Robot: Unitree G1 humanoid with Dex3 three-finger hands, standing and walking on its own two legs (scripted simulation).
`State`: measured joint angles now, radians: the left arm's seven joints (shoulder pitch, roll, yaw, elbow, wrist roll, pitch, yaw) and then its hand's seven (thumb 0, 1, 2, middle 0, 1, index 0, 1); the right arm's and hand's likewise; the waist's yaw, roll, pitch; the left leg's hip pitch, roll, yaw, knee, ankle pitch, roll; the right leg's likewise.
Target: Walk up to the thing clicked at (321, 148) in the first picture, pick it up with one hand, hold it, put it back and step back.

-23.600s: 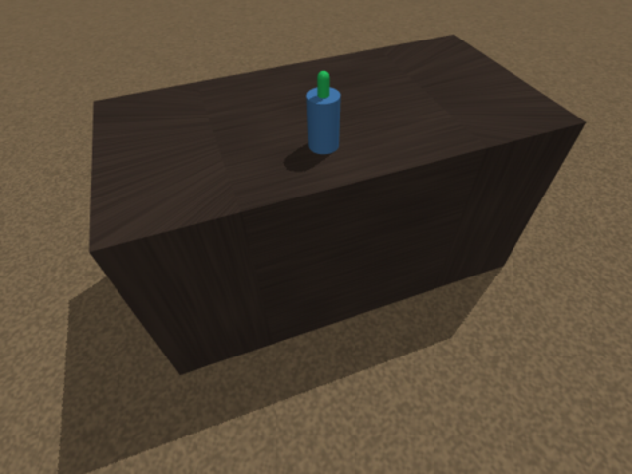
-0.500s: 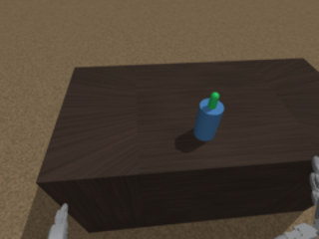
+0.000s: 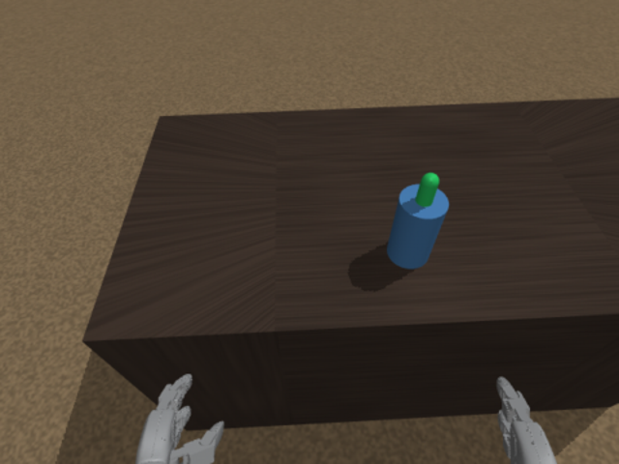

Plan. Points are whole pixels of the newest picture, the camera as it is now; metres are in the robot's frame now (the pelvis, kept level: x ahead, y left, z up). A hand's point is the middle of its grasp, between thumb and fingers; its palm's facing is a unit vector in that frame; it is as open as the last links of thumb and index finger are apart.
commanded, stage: home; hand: right
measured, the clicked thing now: (418, 217) +0.51 -0.15 -0.02
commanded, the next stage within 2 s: none
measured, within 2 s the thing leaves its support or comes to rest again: neither
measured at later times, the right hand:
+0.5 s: hand (469, 433) +0.19 -0.19 -0.10, palm faces +0.02 +0.96 -0.26, open 17.6 cm
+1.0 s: hand out of the picture +0.06 -0.25 -0.14, palm faces -0.03 +0.92 -0.39, open 17.4 cm
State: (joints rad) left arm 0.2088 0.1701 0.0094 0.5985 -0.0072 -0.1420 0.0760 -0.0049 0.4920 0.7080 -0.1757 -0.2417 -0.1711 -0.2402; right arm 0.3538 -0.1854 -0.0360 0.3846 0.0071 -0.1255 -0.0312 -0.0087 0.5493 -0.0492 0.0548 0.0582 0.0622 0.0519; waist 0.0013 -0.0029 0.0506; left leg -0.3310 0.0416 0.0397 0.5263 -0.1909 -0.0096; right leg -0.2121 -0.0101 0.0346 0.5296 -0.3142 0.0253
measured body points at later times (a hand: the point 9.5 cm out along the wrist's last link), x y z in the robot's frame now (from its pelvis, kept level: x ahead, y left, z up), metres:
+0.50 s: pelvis +0.02 -0.01 +0.00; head +0.04 +0.00 +0.45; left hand +0.16 +0.23 -0.11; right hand +0.19 -0.24 -0.08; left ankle +0.06 +0.12 -0.73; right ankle -0.02 -0.14 -0.73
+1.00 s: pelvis +0.00 +0.01 +0.01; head -0.01 +0.03 +0.46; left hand +0.05 +0.31 -0.13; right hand +0.06 -0.30 -0.11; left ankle +0.05 +0.13 -0.73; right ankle -0.02 -0.14 -0.73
